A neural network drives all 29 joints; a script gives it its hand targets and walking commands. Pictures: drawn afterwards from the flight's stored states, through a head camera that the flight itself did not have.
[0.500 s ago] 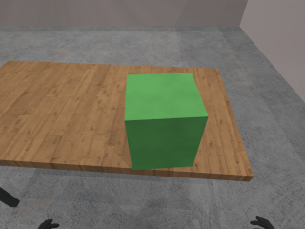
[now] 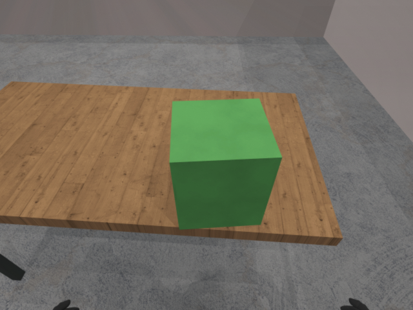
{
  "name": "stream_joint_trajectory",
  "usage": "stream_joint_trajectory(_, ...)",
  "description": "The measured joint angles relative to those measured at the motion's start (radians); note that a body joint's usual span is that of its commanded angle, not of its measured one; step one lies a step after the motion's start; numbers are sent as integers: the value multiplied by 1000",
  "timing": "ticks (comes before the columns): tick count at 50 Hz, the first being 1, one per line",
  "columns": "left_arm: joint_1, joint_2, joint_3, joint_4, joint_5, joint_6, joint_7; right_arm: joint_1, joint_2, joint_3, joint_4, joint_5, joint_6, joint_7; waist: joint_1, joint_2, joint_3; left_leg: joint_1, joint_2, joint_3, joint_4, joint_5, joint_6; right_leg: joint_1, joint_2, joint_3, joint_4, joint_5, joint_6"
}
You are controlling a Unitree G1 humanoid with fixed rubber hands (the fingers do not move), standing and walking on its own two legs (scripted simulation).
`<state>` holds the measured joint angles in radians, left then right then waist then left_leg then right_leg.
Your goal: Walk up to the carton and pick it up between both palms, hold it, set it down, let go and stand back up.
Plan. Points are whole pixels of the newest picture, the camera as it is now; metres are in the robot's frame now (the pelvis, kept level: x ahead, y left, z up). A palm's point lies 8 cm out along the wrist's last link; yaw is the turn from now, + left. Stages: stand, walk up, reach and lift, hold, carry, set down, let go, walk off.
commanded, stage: stand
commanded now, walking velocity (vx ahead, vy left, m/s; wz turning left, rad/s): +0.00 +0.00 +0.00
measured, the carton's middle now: (218, 165) +0.45 +0.02 +0.02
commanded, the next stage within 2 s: none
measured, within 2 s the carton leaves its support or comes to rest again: neither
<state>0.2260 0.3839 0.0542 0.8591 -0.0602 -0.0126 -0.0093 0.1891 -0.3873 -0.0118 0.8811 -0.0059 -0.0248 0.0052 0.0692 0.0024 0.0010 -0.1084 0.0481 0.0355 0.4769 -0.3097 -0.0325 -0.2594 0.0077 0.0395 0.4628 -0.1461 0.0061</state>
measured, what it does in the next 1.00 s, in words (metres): stands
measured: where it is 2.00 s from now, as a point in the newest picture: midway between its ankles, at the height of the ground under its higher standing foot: outside the picture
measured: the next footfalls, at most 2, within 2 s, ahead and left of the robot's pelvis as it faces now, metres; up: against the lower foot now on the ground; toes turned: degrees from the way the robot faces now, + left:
none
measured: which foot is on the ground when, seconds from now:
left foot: down 0.00-1.00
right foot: down 0.00-1.00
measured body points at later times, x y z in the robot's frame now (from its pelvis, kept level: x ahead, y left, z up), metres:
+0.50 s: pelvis +0.00 +0.00 +0.00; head -0.02 +0.00 +0.45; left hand +0.08 +0.32 -0.10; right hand +0.13 -0.30 -0.10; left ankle -0.03 +0.14 -0.74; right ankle +0.07 -0.12 -0.74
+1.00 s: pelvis +0.00 +0.00 +0.00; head -0.02 +0.00 +0.45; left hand +0.07 +0.32 -0.10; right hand +0.13 -0.30 -0.11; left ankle -0.03 +0.14 -0.74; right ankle +0.07 -0.12 -0.74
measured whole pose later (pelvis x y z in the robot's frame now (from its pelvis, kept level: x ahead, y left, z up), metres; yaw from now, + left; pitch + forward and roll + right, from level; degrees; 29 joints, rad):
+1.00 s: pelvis +0.00 +0.00 +0.00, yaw +0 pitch -3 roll +0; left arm 0.23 0.38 0.05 0.89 -0.06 -0.01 -0.01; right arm 0.19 -0.39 -0.01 0.93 0.00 -0.02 0.00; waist 0.07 0.01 0.00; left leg -0.11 0.05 0.04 0.46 -0.30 -0.03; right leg -0.26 0.01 0.04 0.44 -0.14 0.01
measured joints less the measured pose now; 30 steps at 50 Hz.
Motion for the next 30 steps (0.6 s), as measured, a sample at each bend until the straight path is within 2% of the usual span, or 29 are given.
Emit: stream_joint_trajectory(30, 0, 0, 0, 25, 0, 0, 0, 0, 0, 0, 30, 2, 1, -4, 0, 2, 0, 0, 0, 0, -8, 5, 0, 2, 0, 0, -11, 7, 0)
